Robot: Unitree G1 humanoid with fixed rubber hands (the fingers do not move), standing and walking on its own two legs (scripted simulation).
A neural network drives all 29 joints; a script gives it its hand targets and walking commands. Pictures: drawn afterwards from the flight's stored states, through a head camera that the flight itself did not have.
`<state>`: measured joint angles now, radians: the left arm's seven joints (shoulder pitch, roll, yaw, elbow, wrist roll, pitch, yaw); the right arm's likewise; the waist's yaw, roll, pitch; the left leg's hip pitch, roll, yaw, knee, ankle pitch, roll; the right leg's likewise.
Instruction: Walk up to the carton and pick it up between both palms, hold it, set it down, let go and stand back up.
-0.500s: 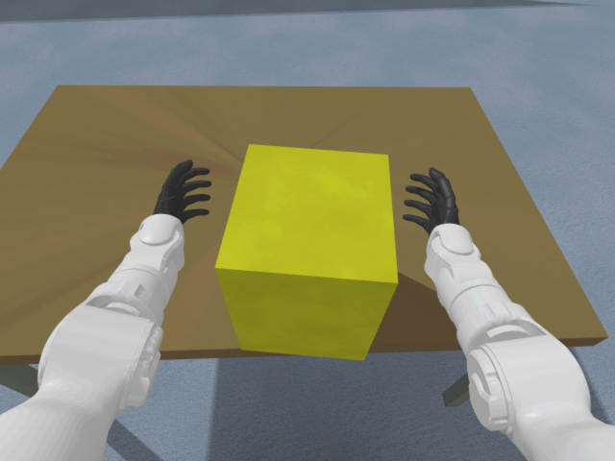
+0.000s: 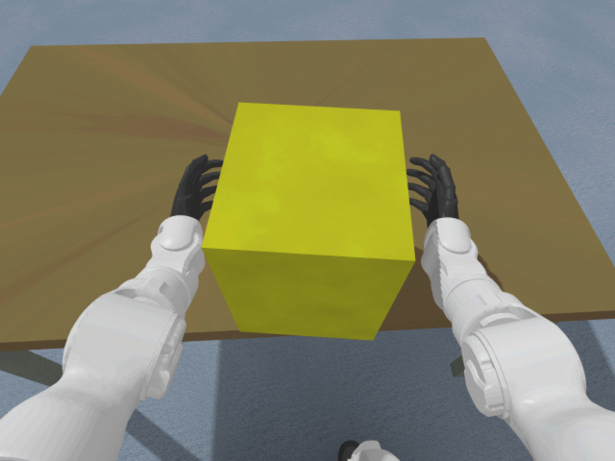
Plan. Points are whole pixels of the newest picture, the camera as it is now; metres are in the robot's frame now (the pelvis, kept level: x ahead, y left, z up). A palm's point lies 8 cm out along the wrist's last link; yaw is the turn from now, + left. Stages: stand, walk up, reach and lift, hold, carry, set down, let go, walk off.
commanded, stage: reach and lift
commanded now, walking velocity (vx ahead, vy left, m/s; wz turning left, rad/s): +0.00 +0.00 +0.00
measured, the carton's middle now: (311, 232) +0.42 -0.03 +0.03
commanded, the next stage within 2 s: none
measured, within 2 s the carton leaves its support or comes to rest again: neither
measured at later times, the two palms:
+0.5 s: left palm (199, 215) +0.43 +0.12 +0.06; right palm (422, 224) +0.40 -0.17 +0.05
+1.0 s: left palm (201, 225) +0.43 +0.12 +0.05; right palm (420, 229) +0.40 -0.17 +0.05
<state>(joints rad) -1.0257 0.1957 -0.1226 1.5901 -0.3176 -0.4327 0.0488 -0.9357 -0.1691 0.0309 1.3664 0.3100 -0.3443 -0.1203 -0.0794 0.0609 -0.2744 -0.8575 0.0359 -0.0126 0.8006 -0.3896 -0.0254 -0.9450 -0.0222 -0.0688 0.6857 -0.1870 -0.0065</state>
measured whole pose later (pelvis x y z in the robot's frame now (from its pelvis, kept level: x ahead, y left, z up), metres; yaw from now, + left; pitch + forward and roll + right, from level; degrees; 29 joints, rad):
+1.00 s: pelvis +0.04 +0.01 +0.04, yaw +2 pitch +13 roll -2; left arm -0.73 -0.05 0.45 1.22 0.33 -0.45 0.08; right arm -0.65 0.06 -0.64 1.11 -0.47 -0.49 -0.11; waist -0.09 0.04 -0.07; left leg -0.39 0.03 -0.03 0.44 -0.29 -0.01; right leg -0.44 -0.02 -0.10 0.30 -0.08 0.01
